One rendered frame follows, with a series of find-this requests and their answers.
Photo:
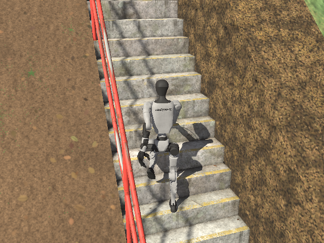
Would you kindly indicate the robot torso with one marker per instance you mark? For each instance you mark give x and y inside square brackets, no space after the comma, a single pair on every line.
[162,117]

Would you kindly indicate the left robot forearm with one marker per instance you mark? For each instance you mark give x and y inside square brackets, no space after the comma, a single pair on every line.
[145,139]

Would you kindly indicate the right robot upper arm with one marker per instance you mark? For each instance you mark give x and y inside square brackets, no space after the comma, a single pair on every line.
[177,108]

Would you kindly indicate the robot left shin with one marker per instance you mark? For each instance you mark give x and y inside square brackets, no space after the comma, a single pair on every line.
[153,159]

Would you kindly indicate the left robot upper arm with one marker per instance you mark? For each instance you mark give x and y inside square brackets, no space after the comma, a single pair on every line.
[147,115]

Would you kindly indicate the robot left hand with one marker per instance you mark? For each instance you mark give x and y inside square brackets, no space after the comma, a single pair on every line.
[140,157]

